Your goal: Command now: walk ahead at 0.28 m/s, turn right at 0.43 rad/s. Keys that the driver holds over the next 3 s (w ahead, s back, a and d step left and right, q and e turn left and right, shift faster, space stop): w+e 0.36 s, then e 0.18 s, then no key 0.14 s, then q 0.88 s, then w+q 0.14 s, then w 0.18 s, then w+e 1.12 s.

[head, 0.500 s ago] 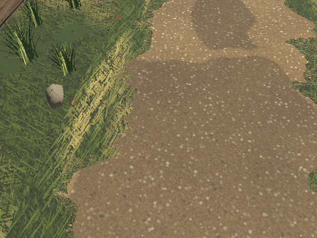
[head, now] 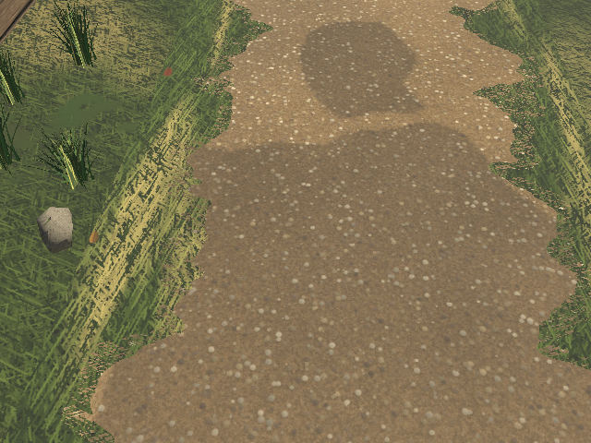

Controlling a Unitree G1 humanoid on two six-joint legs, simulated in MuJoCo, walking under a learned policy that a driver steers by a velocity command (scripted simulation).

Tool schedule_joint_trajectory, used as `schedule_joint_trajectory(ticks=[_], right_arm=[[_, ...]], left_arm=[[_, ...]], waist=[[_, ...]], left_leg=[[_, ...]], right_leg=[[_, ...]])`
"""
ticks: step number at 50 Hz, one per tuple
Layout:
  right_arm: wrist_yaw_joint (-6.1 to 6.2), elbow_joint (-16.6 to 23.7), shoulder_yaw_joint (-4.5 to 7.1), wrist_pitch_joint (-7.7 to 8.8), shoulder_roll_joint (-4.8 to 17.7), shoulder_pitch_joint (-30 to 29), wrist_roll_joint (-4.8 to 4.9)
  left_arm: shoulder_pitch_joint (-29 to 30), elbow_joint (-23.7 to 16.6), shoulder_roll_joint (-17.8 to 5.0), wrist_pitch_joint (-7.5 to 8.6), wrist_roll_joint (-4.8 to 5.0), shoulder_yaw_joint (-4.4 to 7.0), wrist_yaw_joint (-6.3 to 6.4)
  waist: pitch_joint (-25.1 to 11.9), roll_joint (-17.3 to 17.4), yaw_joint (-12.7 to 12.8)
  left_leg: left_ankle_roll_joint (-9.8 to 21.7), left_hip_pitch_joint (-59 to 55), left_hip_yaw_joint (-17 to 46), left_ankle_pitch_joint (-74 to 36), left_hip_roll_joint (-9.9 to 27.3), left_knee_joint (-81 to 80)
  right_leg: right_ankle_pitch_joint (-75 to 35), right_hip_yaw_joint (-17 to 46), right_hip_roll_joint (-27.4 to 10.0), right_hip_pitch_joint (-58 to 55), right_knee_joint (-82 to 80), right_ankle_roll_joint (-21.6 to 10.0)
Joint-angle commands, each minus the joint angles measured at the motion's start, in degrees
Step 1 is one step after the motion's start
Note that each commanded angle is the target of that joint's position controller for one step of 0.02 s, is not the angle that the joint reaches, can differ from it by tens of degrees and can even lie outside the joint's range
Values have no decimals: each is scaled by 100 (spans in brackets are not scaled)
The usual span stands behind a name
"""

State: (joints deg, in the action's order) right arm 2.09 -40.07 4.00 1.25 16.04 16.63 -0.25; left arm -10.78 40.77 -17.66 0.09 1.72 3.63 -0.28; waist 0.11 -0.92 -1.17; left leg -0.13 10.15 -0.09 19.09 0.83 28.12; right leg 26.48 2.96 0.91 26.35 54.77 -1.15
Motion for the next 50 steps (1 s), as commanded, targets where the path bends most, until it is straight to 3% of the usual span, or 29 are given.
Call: schedule_joint_trajectory(ticks=[1,4,6,8,9,10,11,12,13,14,15,17,21,24,27,30,31,32,33,34,35,36,37,38,39,41,44,47,50], right_arm=[[33,319,247,188,960,-140,85],[-48,324,302,217,1107,-290,96],[-129,270,342,220,1212,-182,170],[-177,236,317,208,1142,-180,194],[-192,213,234,224,935,-80,116],[-194,352,110,258,586,-181,-42],[-154,868,-23,389,205,-297,-72],[-174,839,86,511,755,-524,237],[-210,843,131,579,969,-696,332],[-199,723,125,610,938,-623,200],[-187,628,138,618,894,-565,29],[-245,542,153,566,824,-510,-56],[-224,622,46,471,532,-1097,-118],[-299,738,-54,456,294,-1711,-60],[-373,788,-12,429,441,-1981,15],[-395,637,78,486,660,-1618,-23],[-367,535,119,522,737,-1273,-66],[-329,486,143,572,835,-912,-157],[-285,517,163,586,1137,-497,-285],[-302,413,146,477,1106,-394,-257],[-332,422,92,393,778,-506,-38],[-345,458,-44,351,391,-823,13],[-383,422,-151,295,201,-1115,-9],[-399,413,-164,230,232,-1365,2],[-391,366,-118,166,399,-1475,-17],[-348,330,4,102,694,-1385,-46],[-284,325,130,36,986,-1171,49],[-224,354,159,-69,1012,-1231,110],[-139,359,146,-194,924,-1256,194]], left_arm=[[737,-675,-329,148,-21,53,-108],[680,-725,-207,160,-41,-24,-246],[471,-714,-341,129,-28,11,-266],[-162,-520,-490,85,-32,111,-231],[-805,-350,-748,64,6,268,-178],[-1613,-222,-1230,61,39,444,-94],[-1695,-442,-1933,182,-40,479,-101],[-1496,-503,-1455,321,-70,359,-145],[-1278,-491,-1110,404,-104,243,-151],[-1009,-528,-911,426,-120,177,-151],[-713,-576,-803,399,-150,138,-128],[-506,-648,-731,382,-214,100,-58],[-723,-451,-877,345,-126,161,119],[-1007,-270,-939,199,-38,225,230],[-1172,-170,-947,60,11,270,301],[-925,-223,-844,17,-50,267,345],[-784,-272,-771,25,-62,245,333],[-732,-335,-611,45,-74,186,291],[-1002,-467,-252,68,-208,59,261],[-2154,-275,-132,59,-157,-14,222],[-2252,-40,-755,-6,-117,100,213],[-1547,-72,-909,-102,-69,158,232],[-1174,-126,-833,-191,-119,142,266],[-898,-233,-810,-260,-200,155,284],[-844,-275,-637,-287,-208,116,268],[-785,-276,-352,-222,-218,34,294],[-649,-267,-417,-159,-208,47,323],[-397,-342,-434,-132,-204,68,293],[-443,-355,-389,-9,-230,94,225]], waist=[[503,809,-182],[283,884,-142],[184,846,-72],[73,575,264],[-192,283,555],[-380,-841,908],[-828,-2088,673],[-667,-1086,796],[-151,-818,661],[64,-415,463],[183,-309,293],[154,-462,130],[222,-237,178],[66,-448,379],[-31,-476,422],[-224,-598,243],[-408,-604,72],[-804,-431,-127],[-1632,510,-97],[-2362,1695,323],[-2269,963,275],[-1439,584,144],[-946,363,203],[-493,463,270],[-222,707,378],[-185,963,320],[-585,877,201],[-485,850,180],[-394,791,342]], left_leg=[[1050,-724,1682,675,1684,-1877],[804,-37,467,-232,1247,-1780],[801,162,278,1,1330,-1597],[674,615,-14,-14,1310,-904],[502,938,-356,-601,1119,132],[61,1899,-899,-287,654,2325],[-245,3732,-135,1664,-361,4165],[-117,4277,591,1275,-67,4807],[82,4425,573,718,196,4699],[145,4097,551,227,414,4325],[126,3707,564,-163,547,3806],[17,3127,444,-738,501,3336],[-310,2806,217,-1596,116,1908],[-359,2107,84,-2262,-274,814],[-268,1877,304,-2344,-405,273],[-25,1521,441,-2119,-297,-56],[102,1043,319,-2300,-303,-317],[320,116,354,-3154,-36,-595],[845,-1611,1478,-5351,1150,-53],[2052,-2895,3425,-6080,2504,6],[2002,-2286,3709,-3992,2341,-383],[1676,-1531,2946,-2828,1843,-583],[1421,-794,2501,-2007,1470,-821],[1304,-122,2296,-1483,1230,-1039],[1155,432,2010,-1281,939,-1217],[1177,628,1743,-1868,688,-1211],[1343,266,2071,-1778,885,-1143],[1267,497,2307,-950,851,-1194],[945,921,2288,-533,561,-908]], right_leg=[[-343,37,-579,1697,198,57],[-811,-422,-511,276,-829,107],[-944,-649,-355,-386,-1303,55],[-1128,-987,-23,-1407,-1779,-119],[-1038,-937,155,-2270,-1907,-284],[-635,511,-571,-3164,-2612,-694],[1031,4386,-1953,-3859,-4110,-1872],[1899,4840,-2225,-3695,-4672,-2038],[1635,4177,-2127,-3252,-4522,-1848],[845,3457,-1854,-2761,-4340,-1606],[27,2812,-1552,-2301,-4267,-1425],[-957,2098,-1154,-1850,-4406,-1316],[-3796,1149,-812,-1636,-4092,-1167],[-4239,944,-563,-1395,-3731,-863],[-3986,1431,-702,-1709,-3436,-740],[-4245,1718,-854,-2223,-2835,-631],[-4609,1663,-703,-2295,-2406,-536],[-4518,1515,-384,-2152,-1672,-361],[-2187,1288,113,-1147,-168,-109],[1727,1091,854,171,1426,244],[1280,1233,409,273,1890,376],[837,1019,205,362,1862,495],[554,747,13,300,1499,558],[345,566,-123,171,1036,610],[240,410,-196,-201,328,615],[400,78,-29,-657,-601,618],[-245,145,30,-906,-1255,534],[-656,180,66,-1058,-1679,418],[-1386,53,82,-1681,-2768,194]])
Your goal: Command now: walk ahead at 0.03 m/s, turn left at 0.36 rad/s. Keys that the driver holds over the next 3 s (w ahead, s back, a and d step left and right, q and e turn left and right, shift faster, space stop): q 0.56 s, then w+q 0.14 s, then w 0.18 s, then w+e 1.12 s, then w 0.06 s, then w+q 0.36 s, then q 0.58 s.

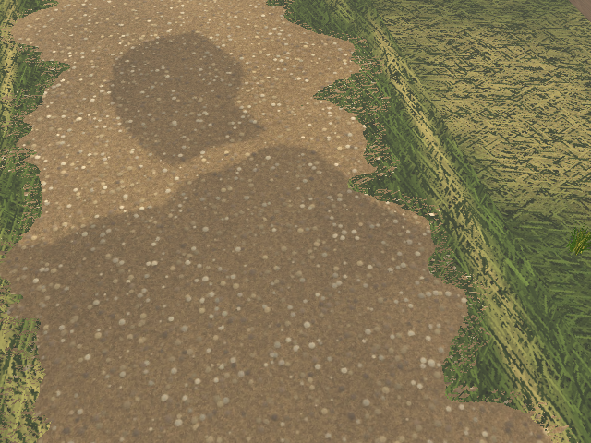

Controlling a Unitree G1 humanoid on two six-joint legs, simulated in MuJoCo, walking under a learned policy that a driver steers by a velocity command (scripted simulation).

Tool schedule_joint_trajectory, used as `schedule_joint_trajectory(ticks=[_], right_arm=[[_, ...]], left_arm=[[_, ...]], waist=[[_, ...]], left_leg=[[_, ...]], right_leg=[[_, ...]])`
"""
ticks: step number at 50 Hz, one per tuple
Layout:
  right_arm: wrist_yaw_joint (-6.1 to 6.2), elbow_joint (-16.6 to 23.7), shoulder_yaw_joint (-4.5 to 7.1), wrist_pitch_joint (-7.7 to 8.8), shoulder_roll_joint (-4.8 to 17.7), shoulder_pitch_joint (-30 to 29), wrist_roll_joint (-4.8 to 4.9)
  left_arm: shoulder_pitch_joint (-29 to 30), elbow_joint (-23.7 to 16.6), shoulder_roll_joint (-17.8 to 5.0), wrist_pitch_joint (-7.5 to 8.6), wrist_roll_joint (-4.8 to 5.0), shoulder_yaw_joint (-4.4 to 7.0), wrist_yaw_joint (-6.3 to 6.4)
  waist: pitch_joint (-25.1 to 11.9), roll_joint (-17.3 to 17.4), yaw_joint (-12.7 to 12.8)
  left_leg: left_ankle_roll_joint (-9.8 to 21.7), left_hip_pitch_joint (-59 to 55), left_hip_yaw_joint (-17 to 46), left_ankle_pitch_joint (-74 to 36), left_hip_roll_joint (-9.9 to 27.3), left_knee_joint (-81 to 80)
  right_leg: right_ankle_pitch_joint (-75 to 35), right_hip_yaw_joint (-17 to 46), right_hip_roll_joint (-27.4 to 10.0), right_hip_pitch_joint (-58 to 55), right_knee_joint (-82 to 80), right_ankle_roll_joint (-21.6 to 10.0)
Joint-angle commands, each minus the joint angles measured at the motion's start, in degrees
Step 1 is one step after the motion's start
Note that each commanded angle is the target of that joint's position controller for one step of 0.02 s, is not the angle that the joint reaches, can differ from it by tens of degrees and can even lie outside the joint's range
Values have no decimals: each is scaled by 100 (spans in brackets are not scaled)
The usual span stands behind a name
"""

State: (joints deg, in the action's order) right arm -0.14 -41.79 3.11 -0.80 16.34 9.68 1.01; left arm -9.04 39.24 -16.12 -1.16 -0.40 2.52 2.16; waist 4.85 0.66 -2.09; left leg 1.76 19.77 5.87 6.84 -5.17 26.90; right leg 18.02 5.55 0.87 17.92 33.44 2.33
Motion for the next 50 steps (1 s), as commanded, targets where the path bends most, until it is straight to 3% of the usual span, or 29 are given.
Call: schedule_joint_trajectory(ticks=[1,2,3,4,6,8,11,14,17,20,21,22,23,24,26,27,28,30,32,33,39,42,43,44,45,46,47,48,50], right_arm=[[100,521,199,0,778,-434,59],[100,640,160,14,562,-398,31],[97,666,181,53,642,-395,39],[91,573,307,64,916,-177,1],[113,304,381,-51,909,285,37],[116,332,319,-151,682,230,42],[45,626,224,-183,525,-206,88],[-58,845,155,-198,468,-403,58],[-118,933,208,-239,623,-323,58],[-129,836,293,-272,694,138,29],[-62,807,400,-263,993,386,20],[55,922,570,-233,1783,567,-31],[-25,992,492,-94,1604,659,-236],[-59,963,425,25,1415,478,-248],[18,953,349,69,1108,-48,-41],[59,972,315,36,1062,-218,11],[91,986,293,2,1045,-248,-10],[143,940,289,-13,999,-59,-5],[167,911,291,19,1028,103,19],[175,896,300,37,1076,125,8],[102,745,274,131,1126,350,-6],[51,695,188,136,988,289,-15],[42,699,132,146,836,290,-34],[37,740,38,181,548,202,-54],[34,885,-69,252,151,233,-47],[85,1102,31,343,551,-77,48],[82,1041,147,413,909,-51,67],[43,923,161,465,916,22,33],[-18,884,154,573,777,-120,-68]], left_arm=[[-700,-242,-735,150,-54,257,-9],[-687,-234,-1212,128,-141,380,10],[-525,-302,-1203,125,-235,396,-2],[-271,-441,-958,165,-273,309,16],[192,-539,-708,225,-103,234,43],[179,-499,-674,219,-19,214,40],[-53,-420,-766,113,-41,276,68],[-57,-391,-1003,44,-18,373,46],[-67,-329,-1140,49,72,436,-23],[-2,-237,-1075,113,236,439,-58],[-338,-113,-877,157,162,393,-82],[-259,-402,-398,181,-213,213,-112],[377,-570,-634,191,-134,265,-58],[479,-547,-838,155,14,333,-29],[353,-405,-859,107,4,377,53],[268,-392,-888,95,-30,398,76],[174,-354,-836,104,-28,392,59],[34,-310,-729,142,24,357,-9],[318,-395,-672,208,67,320,-65],[434,-440,-664,256,78,311,-95],[438,-422,-626,580,142,268,-285],[-5,-286,-556,700,168,270,-320],[-249,-218,-566,726,143,282,-298],[-736,-135,-706,750,105,313,-251],[-1164,-31,-1174,747,-10,385,-226],[-1510,121,-1440,738,-52,481,-307],[-1309,84,-1128,752,46,374,-322],[-1161,26,-922,740,91,299,-310],[-1057,-30,-841,689,96,240,-278]], waist=[[-910,400,449],[-751,-719,275],[-644,-1563,346],[-672,-1284,297],[-678,-695,49],[-626,-662,130],[-691,-869,381],[-805,-986,480],[-836,-1084,453],[-868,-916,131],[-1041,-267,100],[-1181,1720,225],[-1463,1313,-271],[-1203,765,-195],[-883,440,78],[-850,499,184],[-920,575,244],[-1110,599,213],[-871,754,42],[-736,855,9],[-576,847,-91],[-465,682,240],[-497,596,376],[-617,308,583],[-676,-774,523],[-298,-1367,643],[90,-1019,515],[153,-928,429],[76,-769,432]], left_leg=[[513,310,1551,967,977,-453],[138,997,716,1620,370,357],[-129,1197,-93,2354,-105,1648],[-324,1275,-20,2710,109,2929],[-533,1416,37,2283,233,3830],[-714,1600,-82,1924,334,3963],[-863,1549,-386,1642,508,3196],[-788,893,-648,1676,639,2278],[-609,420,-895,1584,578,1535],[-182,-614,-1049,375,375,-62],[74,-1549,-461,-850,617,-471],[925,-2700,1775,-3555,2274,-311],[1985,-2253,2497,-3542,2846,-512],[1876,-2052,1987,-3085,2559,-593],[1302,-1775,1377,-2227,1953,-591],[1217,-1553,1253,-2226,1804,-614],[1202,-1407,1182,-2267,1689,-634],[1199,-1461,1240,-420,1506,-901],[1215,-1354,1629,1582,1470,-1257],[1219,-1262,1779,1933,1481,-1340],[1165,-760,2019,2223,1480,-1235],[964,-156,2036,2528,1282,-996],[812,80,1961,2603,1101,-763],[557,588,1656,2645,842,-29],[184,1522,540,2408,139,1475],[30,2506,124,2848,138,2613],[25,2852,193,2508,487,3216],[13,2880,103,2027,628,3387],[-47,2824,-67,1281,812,3194]], right_leg=[[-657,107,-350,-1246,-955,-346],[-481,997,-1159,-1284,-1328,-842],[-1131,1876,-1990,-968,-1780,-1491],[-1947,1899,-2244,-907,-1716,-1768],[-2765,1028,-1793,-1083,-1377,-1464],[-3348,500,-1597,-1295,-1255,-1400],[-3352,160,-1570,-1665,-1245,-1485],[-3360,-70,-1701,-1553,-1216,-1515],[-3360,-167,-1840,-1474,-1076,-1482],[-2810,-552,-1681,-1063,-391,-1014],[-1912,-980,-1363,-390,408,-553],[1544,-1405,-571,1487,2273,117],[2371,-448,-103,1983,3303,230],[2033,-192,-243,2055,3688,196],[1139,-88,-369,2093,3381,178],[831,-83,-342,1893,3261,232],[609,-136,-234,1667,3254,281],[202,-208,-183,1560,2613,287],[24,-188,-139,1583,1796,248],[23,-163,-109,1524,1450,224],[-1,-316,-33,548,168,-4],[-549,-511,5,-550,-686,-246],[-516,-463,-53,-1012,-885,-323],[-164,86,-574,-1687,-1075,-499],[1255,1710,-1484,-2232,-1712,-1025],[2428,3526,-2291,-2087,-2375,-1764],[2646,3541,-2295,-1866,-2429,-1873],[2275,3080,-2011,-1819,-2418,-1744],[1136,2342,-1590,-1817,-2437,-1542]])
Over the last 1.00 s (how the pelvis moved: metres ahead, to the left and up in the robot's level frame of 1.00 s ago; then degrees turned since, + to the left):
0.32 -0.12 0.00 -18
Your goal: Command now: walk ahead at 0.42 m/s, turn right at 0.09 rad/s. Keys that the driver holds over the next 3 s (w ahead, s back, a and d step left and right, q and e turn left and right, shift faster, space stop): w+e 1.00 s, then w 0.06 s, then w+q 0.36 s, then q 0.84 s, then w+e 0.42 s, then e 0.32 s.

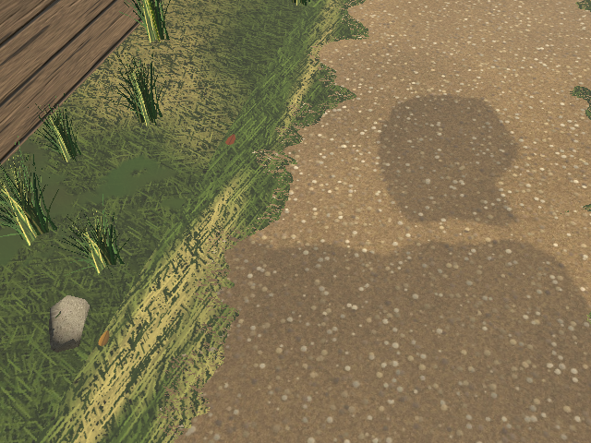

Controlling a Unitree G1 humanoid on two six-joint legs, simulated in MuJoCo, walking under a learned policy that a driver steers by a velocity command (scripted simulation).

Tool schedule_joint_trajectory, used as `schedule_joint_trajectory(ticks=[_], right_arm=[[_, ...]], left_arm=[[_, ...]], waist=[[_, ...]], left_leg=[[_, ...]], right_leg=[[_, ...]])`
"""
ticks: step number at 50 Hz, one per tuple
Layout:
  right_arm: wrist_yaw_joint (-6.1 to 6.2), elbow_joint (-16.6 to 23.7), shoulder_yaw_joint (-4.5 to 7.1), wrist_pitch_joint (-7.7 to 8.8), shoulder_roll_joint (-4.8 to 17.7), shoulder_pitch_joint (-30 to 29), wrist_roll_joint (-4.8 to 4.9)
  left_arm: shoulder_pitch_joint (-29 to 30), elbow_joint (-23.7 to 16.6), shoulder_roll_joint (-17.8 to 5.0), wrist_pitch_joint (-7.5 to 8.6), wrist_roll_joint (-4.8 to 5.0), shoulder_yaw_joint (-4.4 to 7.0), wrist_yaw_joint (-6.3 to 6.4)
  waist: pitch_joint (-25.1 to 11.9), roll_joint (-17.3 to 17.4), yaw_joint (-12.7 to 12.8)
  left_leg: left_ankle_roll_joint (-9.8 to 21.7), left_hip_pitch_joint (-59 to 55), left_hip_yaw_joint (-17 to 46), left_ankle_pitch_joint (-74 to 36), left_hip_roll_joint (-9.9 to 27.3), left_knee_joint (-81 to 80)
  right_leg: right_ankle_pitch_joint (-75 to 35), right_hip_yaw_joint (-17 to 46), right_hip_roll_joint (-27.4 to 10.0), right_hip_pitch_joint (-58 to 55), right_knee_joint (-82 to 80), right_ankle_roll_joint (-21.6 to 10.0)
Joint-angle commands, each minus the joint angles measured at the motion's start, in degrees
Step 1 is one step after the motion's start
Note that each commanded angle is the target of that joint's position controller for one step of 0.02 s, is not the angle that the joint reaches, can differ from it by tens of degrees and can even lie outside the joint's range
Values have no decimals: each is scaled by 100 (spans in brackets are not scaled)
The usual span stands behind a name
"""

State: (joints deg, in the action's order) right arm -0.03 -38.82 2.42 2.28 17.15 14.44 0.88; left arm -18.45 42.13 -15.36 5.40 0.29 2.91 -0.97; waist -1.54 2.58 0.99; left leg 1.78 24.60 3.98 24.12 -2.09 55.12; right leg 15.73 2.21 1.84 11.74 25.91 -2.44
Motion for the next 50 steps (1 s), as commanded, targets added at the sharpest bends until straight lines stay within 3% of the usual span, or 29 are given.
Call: schedule_joint_trajectory(ticks=[1,4,6,9,11,13,14,15,16,17,18,19,21,22,27,30,34,36,37,38,39,40,41,42,43,44,46,48,50], right_arm=[[-58,606,201,313,578,-717,-87],[-116,658,83,386,206,-1128,-103],[-163,685,31,412,81,-1410,-69],[-207,713,84,435,260,-1620,12],[-195,698,167,456,463,-1473,60],[-120,518,299,461,690,-804,57],[-51,414,399,464,917,-127,9],[23,313,498,414,1339,809,-105],[-64,182,516,348,1493,935,-165],[-81,214,369,349,894,604,-117],[-65,205,299,339,630,343,-66],[-68,182,257,338,500,92,-102],[-52,92,222,356,341,-144,-178],[-47,43,235,393,328,-169,-166],[-26,-213,325,448,606,-177,-118],[8,-327,352,402,790,-86,-77],[19,-541,406,285,1030,262,32],[45,-566,448,197,1205,302,59],[68,-559,474,146,1306,313,74],[92,-534,474,97,1335,277,93],[121,-473,407,101,1200,300,67],[66,-179,168,174,454,806,-187],[-12,-58,86,383,521,659,-157],[-72,116,224,484,990,-60,90],[-73,219,180,549,915,-281,137],[-20,151,169,565,836,-263,19],[3,62,209,454,878,-52,-110],[12,8,180,347,738,15,-177],[31,101,134,287,598,-304,-203]], left_arm=[[-154,-327,-893,4,18,183,61],[-280,-258,-902,-89,57,188,158],[-410,-201,-995,-144,75,217,201],[-645,-121,-1121,-208,143,263,212],[-574,-126,-1177,-237,178,291,225],[-458,-164,-1059,-259,154,264,224],[-391,-231,-821,-245,93,192,200],[-477,-436,-308,-227,-21,42,212],[-1050,-592,-223,-172,193,-4,239],[-854,-423,-791,-200,304,145,247],[-418,-450,-936,-225,264,193,220],[-272,-421,-842,-240,197,186,213],[-91,-474,-672,-294,165,190,145],[-36,-502,-560,-328,171,167,118],[559,-795,-387,-351,101,75,27],[1163,-967,-326,-281,92,6,-105],[1761,-1274,-403,-272,119,9,-245],[1675,-1352,-588,-300,98,97,-272],[1359,-1318,-748,-331,84,182,-265],[640,-1163,-977,-363,95,320,-233],[-360,-924,-1293,-424,119,509,-138],[-579,-875,-1957,-447,156,639,-33],[-624,-1117,-1827,-349,133,546,-64],[-487,-1060,-1418,-264,67,417,-111],[-223,-1013,-1298,-211,66,377,-113],[164,-1044,-1161,-193,68,335,-99],[584,-1156,-974,-172,-38,259,-65],[586,-1066,-979,-133,-3,261,-16],[433,-942,-1060,-134,18,281,63]], waist=[[652,-928,153],[517,-977,250],[480,-1028,333],[433,-1062,358],[406,-1134,158],[116,-1075,-271],[-376,-890,-625],[-1381,209,-892],[-1682,1878,-542],[-877,1069,-550],[-242,670,-537],[-13,311,-408],[266,425,-229],[301,440,-200],[537,104,-189],[664,-8,-396],[755,-56,-510],[498,107,-327],[219,217,-106],[-195,200,325],[-679,-8,834],[-1211,-1511,402],[-2289,-1406,456],[-1636,-839,656],[-840,-624,452],[-418,-239,167],[-193,-488,-196],[-146,-499,-262],[27,-475,-186]], left_leg=[[-109,2134,28,-747,512,137],[-367,1356,-266,-1388,306,-1041],[-489,732,-342,-1704,140,-1804],[-518,85,-256,-1998,29,-2371],[-390,-350,-113,-1993,89,-2648],[-149,-1454,-184,-1908,119,-3013],[79,-2539,131,-1798,535,-3031],[490,-4262,1555,-1022,1786,-3045],[1127,-4608,3875,424,2663,-3852],[1041,-3970,3564,1032,2477,-4053],[896,-3342,2586,400,2256,-4052],[819,-2848,1956,-369,1977,-4145],[770,-2227,1047,-1388,1666,-4391],[800,-2087,783,-1724,1628,-4484],[926,-1990,-178,-2745,1639,-4748],[800,-2019,-733,-2934,1554,-4766],[623,-2646,-1092,-3493,1731,-4517],[503,-2949,-1308,-5199,1750,-3882],[445,-3029,-1406,-6127,1726,-3248],[342,-2800,-1525,-6546,1629,-2239],[142,-1834,-1589,-5861,1432,-807],[-215,668,-1528,-1050,615,1422],[-259,1580,-109,1103,-64,2493],[-172,2103,262,583,262,2562],[-98,2131,158,56,478,2102],[-129,1856,132,-297,701,1605],[-232,1134,164,-686,891,1114],[-425,933,44,-860,869,770],[-590,996,-30,-1325,786,181]], right_leg=[[810,2330,-1479,-1094,-1721,-998],[-495,1513,-1067,-706,-1675,-923],[-843,1283,-964,-399,-1576,-882],[-814,1535,-1138,-239,-1417,-858],[-821,1795,-1300,-257,-1257,-733],[-1345,1691,-1109,-68,-620,-496],[-1375,1435,-764,352,435,-290],[11,832,-212,1537,2366,6],[1917,597,91,2802,3762,153],[1450,762,-301,3234,4445,184],[950,608,-481,3319,4503,172],[549,544,-644,3112,4394,186],[115,499,-861,2819,4155,204],[1,429,-885,2776,4118,223],[-911,341,-917,3011,2977,360],[-1673,-4,-815,2716,1920,268],[-1516,-319,-665,2609,1165,-4],[-985,-619,-334,2127,1043,-233],[-683,-775,-102,1624,1050,-374],[-691,-867,144,629,869,-559],[-885,-571,171,-992,652,-792],[-415,2106,-1318,-3157,526,-1607],[560,4728,-2138,-3762,-523,-2280],[634,4085,-1981,-3332,-865,-1872],[275,3320,-1755,-2447,-938,-1669],[-351,2732,-1506,-1614,-945,-1497],[-1287,2160,-1192,-607,-1155,-1420],[-1875,1823,-1089,-153,-1268,-1489],[-1968,1523,-930,158,-1319,-1445]])
Over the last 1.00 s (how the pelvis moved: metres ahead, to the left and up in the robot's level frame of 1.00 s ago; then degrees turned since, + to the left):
0.11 0.03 0.01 28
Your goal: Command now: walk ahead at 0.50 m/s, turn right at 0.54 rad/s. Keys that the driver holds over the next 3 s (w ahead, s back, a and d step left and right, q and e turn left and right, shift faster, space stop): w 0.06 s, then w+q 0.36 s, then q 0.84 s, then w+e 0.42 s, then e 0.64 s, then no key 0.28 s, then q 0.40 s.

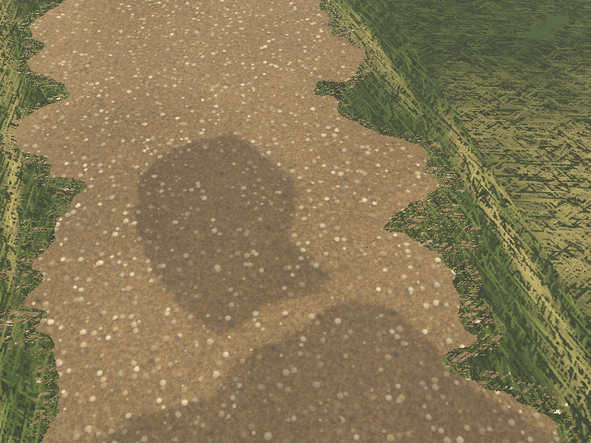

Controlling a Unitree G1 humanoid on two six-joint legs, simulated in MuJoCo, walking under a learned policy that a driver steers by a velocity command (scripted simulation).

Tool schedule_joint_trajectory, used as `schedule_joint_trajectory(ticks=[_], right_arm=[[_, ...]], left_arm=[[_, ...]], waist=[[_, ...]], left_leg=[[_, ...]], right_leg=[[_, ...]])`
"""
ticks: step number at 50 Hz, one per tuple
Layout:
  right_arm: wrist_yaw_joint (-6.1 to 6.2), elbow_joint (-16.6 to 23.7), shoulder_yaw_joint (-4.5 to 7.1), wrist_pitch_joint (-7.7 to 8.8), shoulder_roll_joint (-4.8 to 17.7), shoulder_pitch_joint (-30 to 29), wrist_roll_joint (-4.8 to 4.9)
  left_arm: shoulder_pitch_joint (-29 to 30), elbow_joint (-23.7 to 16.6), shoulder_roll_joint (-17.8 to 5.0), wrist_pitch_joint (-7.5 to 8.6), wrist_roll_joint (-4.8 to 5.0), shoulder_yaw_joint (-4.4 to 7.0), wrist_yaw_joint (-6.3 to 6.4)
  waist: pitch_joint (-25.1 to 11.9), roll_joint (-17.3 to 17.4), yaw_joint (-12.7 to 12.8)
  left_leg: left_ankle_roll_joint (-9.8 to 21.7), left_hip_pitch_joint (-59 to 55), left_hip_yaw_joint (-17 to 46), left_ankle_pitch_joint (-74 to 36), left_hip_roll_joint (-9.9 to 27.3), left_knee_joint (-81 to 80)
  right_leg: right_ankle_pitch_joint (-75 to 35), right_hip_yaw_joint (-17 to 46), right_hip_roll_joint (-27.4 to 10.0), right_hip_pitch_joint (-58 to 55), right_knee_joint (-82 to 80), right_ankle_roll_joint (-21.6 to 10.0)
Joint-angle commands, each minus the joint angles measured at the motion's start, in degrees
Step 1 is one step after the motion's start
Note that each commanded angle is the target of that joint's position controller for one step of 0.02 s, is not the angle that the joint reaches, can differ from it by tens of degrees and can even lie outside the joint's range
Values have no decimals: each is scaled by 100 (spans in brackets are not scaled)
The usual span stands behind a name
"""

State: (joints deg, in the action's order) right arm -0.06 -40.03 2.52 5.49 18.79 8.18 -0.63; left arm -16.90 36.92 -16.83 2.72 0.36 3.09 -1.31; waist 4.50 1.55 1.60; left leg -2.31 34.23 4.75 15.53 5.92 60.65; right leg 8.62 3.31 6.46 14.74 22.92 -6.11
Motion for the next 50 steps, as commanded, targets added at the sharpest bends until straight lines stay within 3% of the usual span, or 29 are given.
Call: schedule_joint_trajectory(ticks=[1,4,6,10,13,14,15,16,17,18,19,20,21,23,26,29,33,37,38,39,40,41,42,43,44,45,47,50], right_arm=[[28,266,92,-38,363,113,-44],[-48,316,-7,12,167,-440,1],[-120,360,-27,56,174,-737,78],[-222,532,20,90,365,-1060,141],[-274,507,73,84,469,-682,158],[-262,365,153,83,584,-153,146],[-235,167,267,75,806,630,122],[-222,145,391,67,1335,1313,62],[-281,-6,403,33,1272,1613,179],[-274,34,274,17,814,1535,253],[-242,115,246,-21,700,1185,198],[-220,174,230,-58,662,985,140],[-197,219,202,-72,597,864,100],[-141,313,184,-92,570,652,53],[-24,209,260,-143,773,706,100],[115,79,312,-320,859,887,200],[273,-20,332,-543,821,1141,225],[317,146,336,-615,719,829,166],[299,235,307,-618,640,654,176],[266,374,218,-596,390,700,94],[230,260,125,-572,15,1808,60],[193,160,197,-606,592,2241,131],[219,92,342,-700,980,1737,197],[258,154,390,-809,1036,1331,213],[289,198,405,-914,989,1170,199],[283,262,384,-970,847,1139,196],[270,340,307,-968,512,1137,195],[240,501,261,-919,404,884,143]], left_arm=[[206,-356,-923,123,14,258,134],[1,-165,-859,106,31,217,180],[-209,-10,-934,130,35,220,166],[-498,281,-988,107,29,228,137],[-405,398,-1060,37,28,259,168],[-275,386,-1060,6,14,251,183],[-261,335,-943,-19,-39,193,218],[-674,130,-644,36,-124,69,229],[-927,131,-400,140,-136,-19,199],[-406,55,-832,240,13,47,138],[130,-75,-927,318,109,77,101],[461,-154,-878,382,25,63,103],[514,-186,-835,409,-78,82,108],[408,-202,-739,373,-163,89,130],[402,-174,-533,242,-182,36,205],[883,-241,-395,179,-143,-10,224],[1593,-376,-400,199,-80,-8,123],[1327,-269,-682,306,-109,116,95],[1028,-199,-721,349,-148,141,124],[638,-183,-993,357,-243,193,186],[664,-242,-1096,252,-338,175,235],[511,-177,-884,115,-139,194,210],[744,-289,-573,58,-70,118,223],[979,-309,-453,-17,-96,71,233],[1196,-332,-411,-77,-112,36,237],[1347,-301,-514,-119,-156,54,251],[1358,-215,-559,-147,-208,90,277],[1245,-95,-648,-167,-170,146,316]], waist=[[-511,-424,-172],[-430,-589,113],[-329,-637,298],[-89,-659,407],[-188,-730,155],[-546,-655,-157],[-1179,-458,-512],[-2055,496,-513],[-2290,1491,-447],[-1808,887,-638],[-1091,456,-636],[-697,52,-575],[-530,-33,-419],[-532,234,-177],[-650,208,-77],[-823,309,-228],[-848,424,-453],[-851,589,-202],[-993,503,4],[-1621,-71,74],[-2131,-1497,-451],[-2466,-1555,-414],[-1796,-841,-241],[-1383,-552,-221],[-1069,-539,-247],[-841,-712,-327],[-719,-972,-324],[-957,-954,-195]], left_leg=[[-229,94,-129,-861,-41,-792],[-231,-325,-223,-2077,-203,-2170],[-158,-503,-280,-2499,-249,-2557],[241,56,-241,-1822,-250,-2970],[591,-277,-404,-1008,-419,-3126],[749,-1051,-598,-1061,-638,-3284],[958,-2283,-447,-1352,-581,-3217],[1690,-4337,1540,-1291,580,-3180],[2236,-5397,3787,-9,1260,-4074],[2012,-5226,3815,909,1229,-4382],[1839,-4535,3126,655,1054,-4479],[1768,-3916,2617,36,831,-4557],[1731,-3494,2280,-589,642,-4637],[1743,-3047,1782,-2562,412,-4646],[1721,-2584,1079,-4699,191,-4399],[1336,-2284,829,-4527,-162,-4182],[1029,-2452,1276,-3523,-193,-3901],[949,-2907,2017,-3021,-111,-3219],[803,-2797,1938,-2864,-345,-2753],[576,-2182,1602,-1717,-697,-1652],[229,-818,1071,2526,-1574,-257],[62,-352,713,2726,-1173,630],[-145,-151,609,2213,-948,1044],[-267,-74,423,1765,-819,1129],[-347,-130,339,1523,-715,1130],[-385,-326,198,1295,-638,1043],[-394,-580,-116,1037,-621,590],[-375,-612,-186,898,-395,-5]], right_leg=[[-1189,1269,-1327,-129,-1035,-1004],[-653,888,-1128,-54,-1019,-697],[-337,914,-1295,-154,-1060,-660],[-667,1125,-1844,-1208,-807,-634],[-2070,935,-1964,-1744,-348,-433],[-3150,651,-1764,-1724,290,-309],[-3549,320,-1473,-1369,1373,-134],[-1883,-15,-882,332,3300,258],[2147,51,-145,2015,4609,579],[2103,512,-457,2687,5002,511],[1604,402,-682,2891,4893,477],[1281,286,-842,2854,4595,471],[998,276,-987,2654,4202,514],[883,198,-1010,2199,3809,717],[715,-33,-807,1934,3123,1038],[-301,-85,-514,1500,2094,1112],[-948,81,-248,1235,999,1032],[-748,359,-344,849,264,761],[-1396,307,-506,220,-247,595],[-2874,972,-1424,-1160,-37,193],[-5237,2484,-2833,-2685,405,-825],[-3864,3374,-3440,-2621,223,-1242],[-2807,2777,-2944,-2034,53,-1020],[-2071,2110,-2547,-1503,-81,-742],[-1552,1710,-2302,-967,-261,-641],[-1235,1341,-2106,-452,-451,-622],[-1131,745,-1825,-127,-684,-650],[-1398,564,-2100,-475,-722,-880]])
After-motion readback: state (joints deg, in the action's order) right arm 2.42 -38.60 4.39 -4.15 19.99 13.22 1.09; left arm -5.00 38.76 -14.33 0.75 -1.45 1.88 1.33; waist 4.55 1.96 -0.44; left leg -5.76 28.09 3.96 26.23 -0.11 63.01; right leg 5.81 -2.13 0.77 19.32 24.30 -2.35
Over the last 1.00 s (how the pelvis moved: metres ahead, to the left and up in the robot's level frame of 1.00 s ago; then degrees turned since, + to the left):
0.47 -0.11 0.00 -33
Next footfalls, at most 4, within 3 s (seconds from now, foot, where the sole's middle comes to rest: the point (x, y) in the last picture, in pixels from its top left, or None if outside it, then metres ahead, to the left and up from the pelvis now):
0.30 left None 0.35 0.15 -0.78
0.78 right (320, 367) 0.61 0.02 -0.78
1.22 left None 0.43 0.22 -0.78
1.82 right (287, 302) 0.78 0.11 -0.78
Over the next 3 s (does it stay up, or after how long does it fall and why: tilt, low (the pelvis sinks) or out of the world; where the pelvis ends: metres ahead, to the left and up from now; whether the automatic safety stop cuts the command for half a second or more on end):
stays up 0.77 0.20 -0.01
